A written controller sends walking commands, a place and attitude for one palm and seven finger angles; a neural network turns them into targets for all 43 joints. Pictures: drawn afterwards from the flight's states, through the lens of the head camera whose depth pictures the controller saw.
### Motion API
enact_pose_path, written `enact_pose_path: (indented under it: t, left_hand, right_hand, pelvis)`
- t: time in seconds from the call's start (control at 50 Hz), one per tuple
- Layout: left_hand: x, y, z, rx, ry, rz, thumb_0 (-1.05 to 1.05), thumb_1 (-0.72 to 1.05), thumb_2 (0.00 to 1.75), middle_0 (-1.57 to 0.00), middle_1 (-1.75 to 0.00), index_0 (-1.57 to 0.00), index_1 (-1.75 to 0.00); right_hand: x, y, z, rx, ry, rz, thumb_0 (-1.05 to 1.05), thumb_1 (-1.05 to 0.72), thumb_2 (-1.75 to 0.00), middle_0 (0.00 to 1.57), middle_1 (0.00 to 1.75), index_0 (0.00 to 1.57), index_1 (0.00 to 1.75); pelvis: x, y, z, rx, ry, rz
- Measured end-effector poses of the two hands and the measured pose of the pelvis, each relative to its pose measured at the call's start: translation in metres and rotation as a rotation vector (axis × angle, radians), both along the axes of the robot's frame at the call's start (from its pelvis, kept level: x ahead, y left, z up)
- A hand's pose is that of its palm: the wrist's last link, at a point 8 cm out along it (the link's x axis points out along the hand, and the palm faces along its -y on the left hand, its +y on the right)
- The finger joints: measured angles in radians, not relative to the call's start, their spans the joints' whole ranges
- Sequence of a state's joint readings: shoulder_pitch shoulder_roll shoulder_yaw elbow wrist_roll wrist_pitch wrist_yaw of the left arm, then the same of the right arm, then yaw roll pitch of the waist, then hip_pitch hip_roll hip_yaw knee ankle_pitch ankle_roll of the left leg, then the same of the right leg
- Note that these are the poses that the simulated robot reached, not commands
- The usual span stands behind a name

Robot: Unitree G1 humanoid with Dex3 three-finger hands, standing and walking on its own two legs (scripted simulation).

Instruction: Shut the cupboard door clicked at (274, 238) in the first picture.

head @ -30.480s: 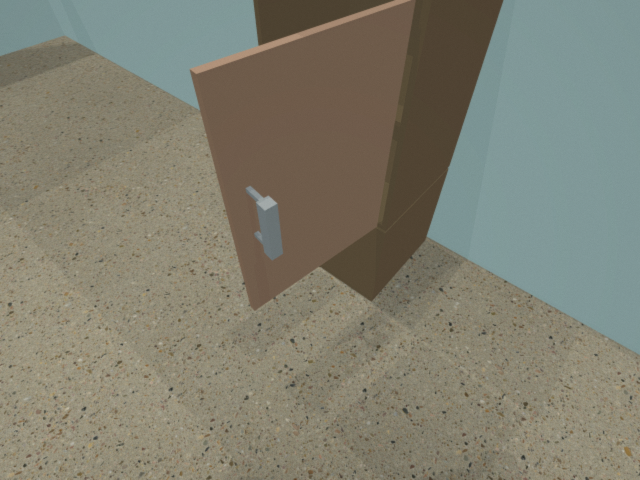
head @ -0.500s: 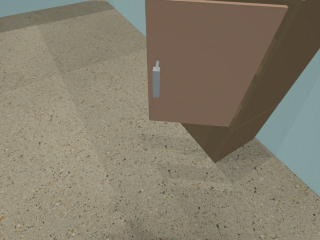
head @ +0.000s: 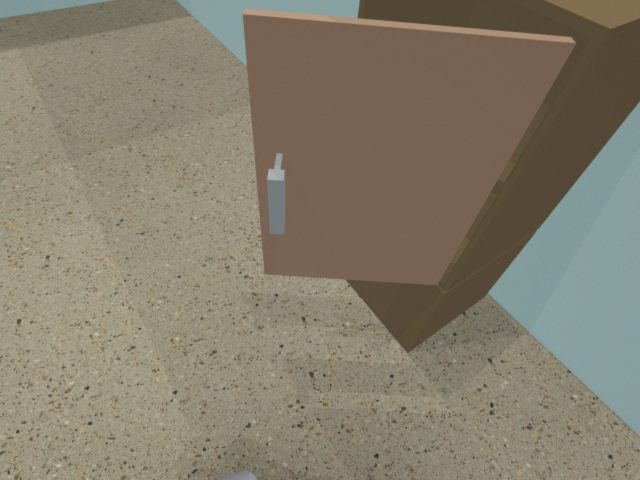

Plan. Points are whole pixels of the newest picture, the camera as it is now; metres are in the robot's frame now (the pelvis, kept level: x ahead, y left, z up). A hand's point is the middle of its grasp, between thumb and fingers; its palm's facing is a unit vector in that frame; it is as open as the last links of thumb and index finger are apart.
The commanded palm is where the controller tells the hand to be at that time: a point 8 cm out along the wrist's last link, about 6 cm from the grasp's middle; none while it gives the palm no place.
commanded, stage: take the last steps up to it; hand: left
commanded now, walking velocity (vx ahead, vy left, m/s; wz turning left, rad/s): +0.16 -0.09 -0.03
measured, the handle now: (278, 194) +0.56 +0.10 -0.02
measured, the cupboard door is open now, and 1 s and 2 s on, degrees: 53 53 53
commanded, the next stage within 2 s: come to a stop and stand still in 0.06 s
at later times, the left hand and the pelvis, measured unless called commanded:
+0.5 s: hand (230, 441) +0.19 +0.13 -0.15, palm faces +0.05 -0.97 -0.22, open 7.3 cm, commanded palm none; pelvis +0.10 -0.05 +0.02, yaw +2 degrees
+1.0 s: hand out of the picture +0.10 +0.18 -0.16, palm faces +0.03 -0.98 -0.20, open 7.4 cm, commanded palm none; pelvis +0.08 -0.01 +0.02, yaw +0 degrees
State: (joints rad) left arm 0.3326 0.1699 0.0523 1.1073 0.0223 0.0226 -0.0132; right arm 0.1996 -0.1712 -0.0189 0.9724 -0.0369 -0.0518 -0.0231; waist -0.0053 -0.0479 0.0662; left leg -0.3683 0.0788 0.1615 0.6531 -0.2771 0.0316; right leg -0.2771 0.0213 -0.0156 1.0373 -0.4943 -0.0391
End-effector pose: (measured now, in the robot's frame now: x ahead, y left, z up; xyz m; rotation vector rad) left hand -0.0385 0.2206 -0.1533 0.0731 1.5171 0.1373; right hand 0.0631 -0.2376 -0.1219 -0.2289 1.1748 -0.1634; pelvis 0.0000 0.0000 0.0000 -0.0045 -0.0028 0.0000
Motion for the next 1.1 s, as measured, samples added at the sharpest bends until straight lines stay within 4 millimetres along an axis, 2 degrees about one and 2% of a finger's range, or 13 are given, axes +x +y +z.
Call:
enact_pose_path:
  t: [0.1,0.22,0.28,0.36,0.42,0.48,0.6,0.68,0.78,0.88,0.98,1.1]
  left_hand:
    - [0.083,0.004,0.019,0.030,-0.137,-0.036,0.00,0.91,0.90,-0.20,-0.30,-0.19,-0.30]
    - [0.175,-0.012,0.037,0.084,-0.291,-0.092,0.00,0.91,0.90,-0.20,-0.30,-0.19,-0.30]
    - [0.204,-0.025,0.034,0.117,-0.329,-0.104,0.00,0.91,0.90,-0.20,-0.30,-0.19,-0.30]
    - [0.222,-0.045,0.038,0.106,-0.313,-0.113,0.00,0.91,0.90,-0.20,-0.30,-0.19,-0.30]
    - [0.226,-0.053,0.038,0.092,-0.303,-0.093,0.00,0.91,0.90,-0.20,-0.30,-0.20,-0.30]
    - [0.222,-0.046,0.038,0.099,-0.300,-0.051,-0.01,0.92,0.90,-0.21,-0.30,-0.20,-0.30]
    - [0.197,-0.010,0.027,0.111,-0.251,-0.015,-0.01,0.92,0.90,-0.21,-0.30,-0.20,-0.30]
    - [0.179,0.018,0.009,0.109,-0.215,0.009,0.00,0.91,0.90,-0.21,-0.30,-0.20,-0.30]
    - [0.154,0.033,0.014,0.102,-0.156,0.020,0.00,0.91,0.90,-0.20,-0.30,-0.19,-0.30]
    - [0.132,0.032,0.021,0.084,-0.100,0.007,0.00,0.91,0.90,-0.20,-0.30,-0.19,-0.30]
    - [0.128,0.016,0.025,0.068,-0.087,-0.025,0.00,0.91,0.90,-0.20,-0.30,-0.19,-0.30]
    - [0.133,-0.013,0.023,0.075,-0.141,-0.047,0.00,0.91,0.90,-0.20,-0.30,-0.19,-0.30]
  right_hand:
    - [-0.012,0.002,0.003,0.033,0.100,-0.039,0.00,-0.91,-0.90,0.20,0.29,0.21,0.30]
    - [-0.023,-0.018,-0.009,0.087,0.235,-0.104,0.01,-0.91,-0.90,0.21,0.30,0.21,0.30]
    - [-0.015,-0.034,-0.023,0.104,0.278,-0.125,0.01,-0.91,-0.90,0.21,0.30,0.21,0.30]
    - [0.010,-0.048,-0.019,0.092,0.285,-0.137,0.01,-0.91,-0.90,0.20,0.29,0.20,0.30]
    - [0.036,-0.055,-0.012,0.068,0.258,-0.116,0.01,-0.91,-0.90,0.20,0.29,0.20,0.30]
    - [0.065,-0.058,-0.005,0.040,0.217,-0.077,0.01,-0.91,-0.90,0.20,0.29,0.20,0.30]
    - [0.123,-0.046,0.008,-0.005,0.068,-0.006,0.01,-0.91,-0.90,0.20,0.29,0.20,0.30]
    - [0.138,-0.027,0.012,-0.035,-0.011,0.036,0.00,-0.91,-0.90,0.20,0.29,0.20,0.30]
    - [0.132,-0.001,0.021,-0.029,-0.010,0.064,0.00,-0.91,-0.90,0.20,0.29,0.20,0.30]
    - [0.113,0.012,0.022,0.005,0.012,0.032,0.00,-0.90,-0.90,0.21,0.30,0.21,0.30]
    - [0.080,-0.001,0.016,0.012,0.055,-0.034,0.00,-0.92,-0.90,0.21,0.30,0.21,0.30]
    - [0.029,-0.027,-0.003,0.038,0.163,-0.095,0.00,-0.91,-0.90,0.21,0.30,0.21,0.30]
  pelvis:
    - [0.025,-0.008,0.014,-0.003,0.004,-0.004]
    - [0.063,-0.033,0.014,0.001,0.005,0.003]
    - [0.083,-0.048,0.004,0.021,0.001,0.007]
    - [0.101,-0.054,0.011,0.016,0.008,0.014]
    - [0.105,-0.055,0.016,0.027,0.011,0.017]
    - [0.104,-0.050,0.019,0.028,0.013,0.026]
    - [0.099,-0.031,0.014,0.008,0.012,0.039]
    - [0.097,-0.013,0.003,-0.019,0.001,0.041]
    - [0.094,-0.006,0.013,-0.021,0.001,0.030]
    - [0.090,-0.003,0.021,-0.030,0.008,0.011]
    - [0.083,-0.008,0.022,-0.031,0.008,0.003]
    - [0.074,-0.027,0.014,0.005,0.002,0.005]
